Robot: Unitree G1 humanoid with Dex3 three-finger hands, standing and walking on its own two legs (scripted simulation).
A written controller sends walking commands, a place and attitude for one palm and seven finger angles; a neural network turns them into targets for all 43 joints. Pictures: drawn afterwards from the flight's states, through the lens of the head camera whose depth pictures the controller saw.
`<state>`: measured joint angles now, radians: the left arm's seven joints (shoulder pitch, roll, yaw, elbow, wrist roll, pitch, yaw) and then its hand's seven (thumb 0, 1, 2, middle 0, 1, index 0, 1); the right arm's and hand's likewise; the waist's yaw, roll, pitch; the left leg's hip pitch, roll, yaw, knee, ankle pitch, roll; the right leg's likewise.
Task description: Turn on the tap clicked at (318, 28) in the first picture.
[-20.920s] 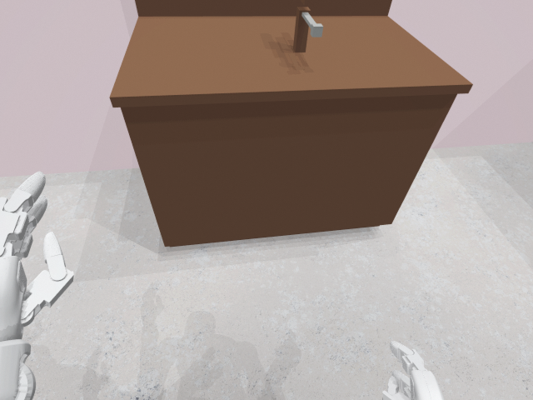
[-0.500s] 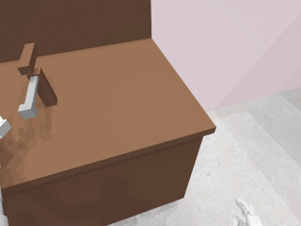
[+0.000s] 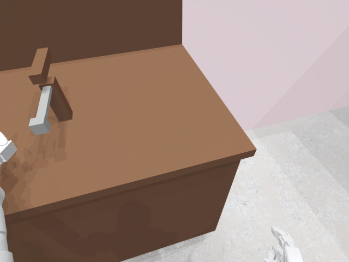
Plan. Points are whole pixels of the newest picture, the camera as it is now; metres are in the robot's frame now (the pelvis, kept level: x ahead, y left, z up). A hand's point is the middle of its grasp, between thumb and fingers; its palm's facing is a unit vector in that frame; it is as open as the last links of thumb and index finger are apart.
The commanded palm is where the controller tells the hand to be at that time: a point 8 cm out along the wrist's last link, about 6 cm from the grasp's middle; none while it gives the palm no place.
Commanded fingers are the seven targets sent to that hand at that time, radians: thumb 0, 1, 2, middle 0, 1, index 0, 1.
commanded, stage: push the lever round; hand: left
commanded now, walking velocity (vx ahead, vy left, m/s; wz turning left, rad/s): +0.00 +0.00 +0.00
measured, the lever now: (40, 125) +0.33 +0.33 +0.16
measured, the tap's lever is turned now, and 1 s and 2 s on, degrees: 0 2 35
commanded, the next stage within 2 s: none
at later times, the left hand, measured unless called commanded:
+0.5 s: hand (22, 141) +0.29 +0.35 +0.15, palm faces +0.62 -0.78 -0.10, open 7.8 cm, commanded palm +0.25 +0.38 +0.15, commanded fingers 0.00 0.90 0.90 -0.15 -0.15 -0.15 -0.15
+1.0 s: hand (39, 138) +0.30 +0.32 +0.15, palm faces +0.65 -0.76 -0.06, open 7.7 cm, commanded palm +0.26 +0.34 +0.15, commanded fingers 0.00 0.90 0.90 -0.15 -0.15 -0.15 -0.15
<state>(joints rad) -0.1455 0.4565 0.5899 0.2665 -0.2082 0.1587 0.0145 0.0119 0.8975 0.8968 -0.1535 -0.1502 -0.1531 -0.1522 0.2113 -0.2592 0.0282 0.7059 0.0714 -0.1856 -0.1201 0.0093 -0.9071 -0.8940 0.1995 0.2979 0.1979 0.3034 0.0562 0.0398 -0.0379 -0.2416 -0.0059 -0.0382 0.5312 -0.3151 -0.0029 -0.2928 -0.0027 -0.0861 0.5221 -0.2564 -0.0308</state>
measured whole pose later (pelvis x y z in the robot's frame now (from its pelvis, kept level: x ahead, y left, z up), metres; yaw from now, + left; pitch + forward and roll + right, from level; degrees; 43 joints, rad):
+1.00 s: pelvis +0.00 -0.01 +0.00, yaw +0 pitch +1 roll +0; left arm -0.18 0.33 0.49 0.16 -0.18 0.18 0.18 0.01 0.91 0.90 -0.15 -0.15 -0.15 -0.15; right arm 0.19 -0.25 0.02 0.73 0.07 -0.15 -0.11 0.01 -0.91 -0.89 0.20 0.30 0.20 0.30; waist 0.06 0.04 -0.04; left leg -0.23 0.00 -0.04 0.52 -0.31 -0.01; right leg -0.29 0.00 -0.09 0.52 -0.25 -0.04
